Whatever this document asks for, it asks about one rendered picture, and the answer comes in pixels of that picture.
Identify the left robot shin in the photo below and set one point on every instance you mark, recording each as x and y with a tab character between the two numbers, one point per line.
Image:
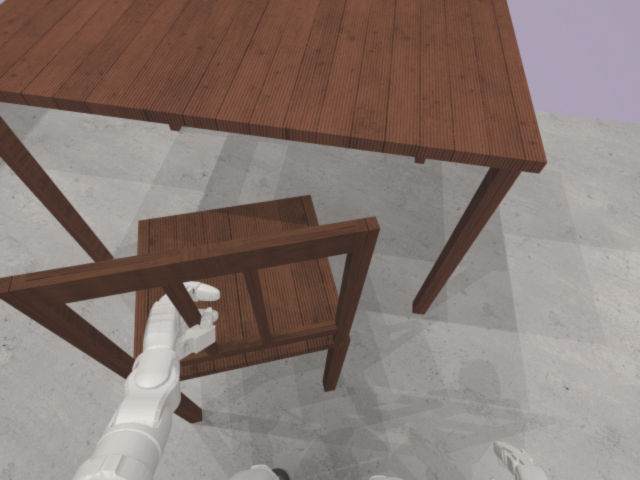
263	467

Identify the table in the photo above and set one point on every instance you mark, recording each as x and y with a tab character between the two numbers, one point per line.
430	79

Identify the chair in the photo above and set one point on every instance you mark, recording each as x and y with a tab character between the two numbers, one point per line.
269	260

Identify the left robot hand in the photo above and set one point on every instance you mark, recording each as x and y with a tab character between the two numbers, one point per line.
165	324

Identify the robot left forearm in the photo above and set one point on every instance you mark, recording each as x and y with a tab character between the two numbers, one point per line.
133	442

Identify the right robot hand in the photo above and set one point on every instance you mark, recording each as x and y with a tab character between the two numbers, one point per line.
519	462

